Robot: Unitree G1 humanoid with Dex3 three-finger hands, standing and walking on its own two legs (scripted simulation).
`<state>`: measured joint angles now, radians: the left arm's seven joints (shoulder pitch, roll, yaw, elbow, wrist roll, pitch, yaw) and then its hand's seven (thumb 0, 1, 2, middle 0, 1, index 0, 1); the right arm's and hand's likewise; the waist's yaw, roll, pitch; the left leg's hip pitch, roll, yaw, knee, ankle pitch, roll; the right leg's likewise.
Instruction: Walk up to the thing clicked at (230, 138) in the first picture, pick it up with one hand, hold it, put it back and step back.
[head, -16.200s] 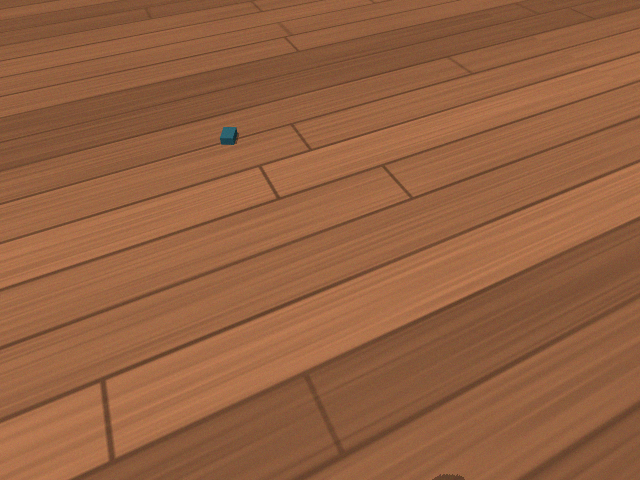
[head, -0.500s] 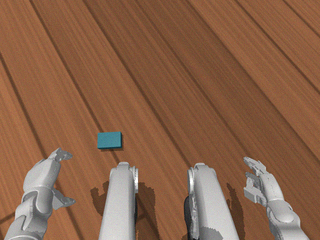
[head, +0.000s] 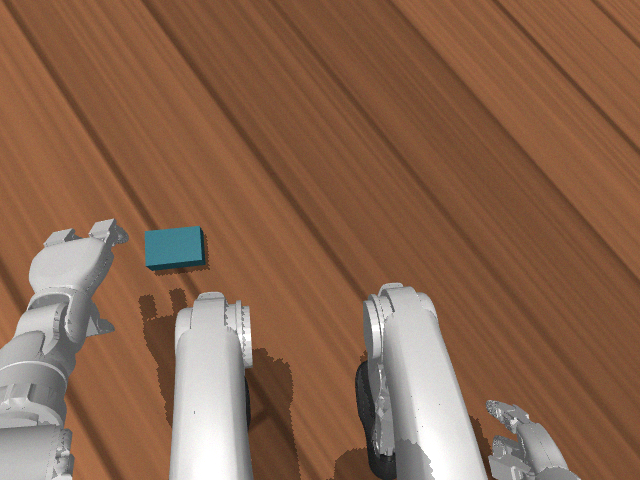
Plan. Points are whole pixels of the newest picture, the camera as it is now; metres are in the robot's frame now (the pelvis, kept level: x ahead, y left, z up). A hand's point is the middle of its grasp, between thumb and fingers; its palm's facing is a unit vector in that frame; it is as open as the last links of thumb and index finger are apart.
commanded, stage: rise first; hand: left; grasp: from above
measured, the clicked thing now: (175, 248) +0.47 +0.25 -0.36
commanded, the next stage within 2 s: none
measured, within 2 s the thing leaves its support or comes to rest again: neither
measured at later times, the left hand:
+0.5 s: hand (116, 271) +0.39 +0.30 -0.21, palm faces -0.47 -0.05 -0.88, open 13.0 cm
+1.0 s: hand (130, 266) +0.40 +0.28 -0.23, palm faces -0.46 -0.07 -0.88, open 12.5 cm
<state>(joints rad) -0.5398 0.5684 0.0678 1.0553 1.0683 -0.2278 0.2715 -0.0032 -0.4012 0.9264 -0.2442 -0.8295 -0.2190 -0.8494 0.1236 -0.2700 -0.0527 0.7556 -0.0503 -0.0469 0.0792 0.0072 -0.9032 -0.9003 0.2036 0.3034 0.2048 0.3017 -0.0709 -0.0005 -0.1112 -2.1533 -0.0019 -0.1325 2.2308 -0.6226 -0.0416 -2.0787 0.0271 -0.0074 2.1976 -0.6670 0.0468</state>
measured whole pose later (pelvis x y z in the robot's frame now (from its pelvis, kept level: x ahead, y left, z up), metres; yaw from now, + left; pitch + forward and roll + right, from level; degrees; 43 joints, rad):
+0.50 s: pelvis +0.01 +0.01 -0.03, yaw -2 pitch +33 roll -7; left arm -0.69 0.59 0.07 1.27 1.26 -0.24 0.44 0.00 -0.32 0.85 -0.27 -0.80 -0.27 -0.79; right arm 0.07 -0.24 -0.04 0.78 -0.12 -0.05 0.12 0.00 -0.90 -0.90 0.20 0.30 0.21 0.30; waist -0.10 -0.02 -0.10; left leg -2.26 0.00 -0.14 2.34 -0.66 -0.03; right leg -2.18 0.04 -0.01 2.29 -0.70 0.06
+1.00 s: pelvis +0.02 +0.00 -0.05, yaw -2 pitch +33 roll -6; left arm -0.73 0.60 0.11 1.34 1.26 -0.25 0.48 0.00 -0.25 0.78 -0.34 -0.74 -0.34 -0.74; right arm 0.07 -0.25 -0.03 0.81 -0.15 -0.05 0.13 0.00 -0.90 -0.90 0.20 0.30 0.20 0.30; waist -0.13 -0.02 -0.08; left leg -2.29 0.00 -0.16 2.39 -0.68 -0.06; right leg -2.23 0.05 -0.02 2.35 -0.71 0.06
